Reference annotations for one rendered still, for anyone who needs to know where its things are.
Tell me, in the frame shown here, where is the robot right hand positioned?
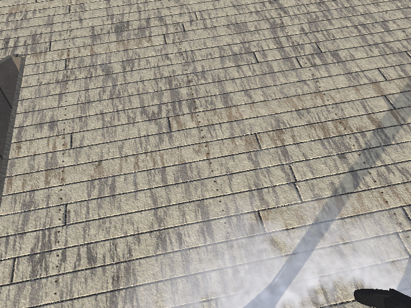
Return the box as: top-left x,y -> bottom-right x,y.
354,288 -> 411,308

